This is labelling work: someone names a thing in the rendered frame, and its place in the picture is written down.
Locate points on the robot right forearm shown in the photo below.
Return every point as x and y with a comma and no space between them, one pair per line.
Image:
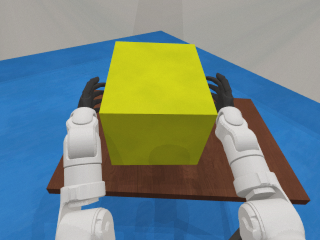
252,177

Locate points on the robot left forearm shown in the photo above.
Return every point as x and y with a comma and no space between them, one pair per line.
82,159

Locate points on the right robot hand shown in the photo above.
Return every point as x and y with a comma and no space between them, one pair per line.
224,97

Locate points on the robot left upper arm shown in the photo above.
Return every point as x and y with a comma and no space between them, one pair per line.
87,224

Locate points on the left robot hand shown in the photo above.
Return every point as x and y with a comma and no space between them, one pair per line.
88,94

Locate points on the table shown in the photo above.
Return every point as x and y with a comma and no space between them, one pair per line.
209,180

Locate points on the carton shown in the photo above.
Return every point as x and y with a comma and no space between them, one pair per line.
157,108

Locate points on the robot right upper arm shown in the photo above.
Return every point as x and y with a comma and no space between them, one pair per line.
269,219

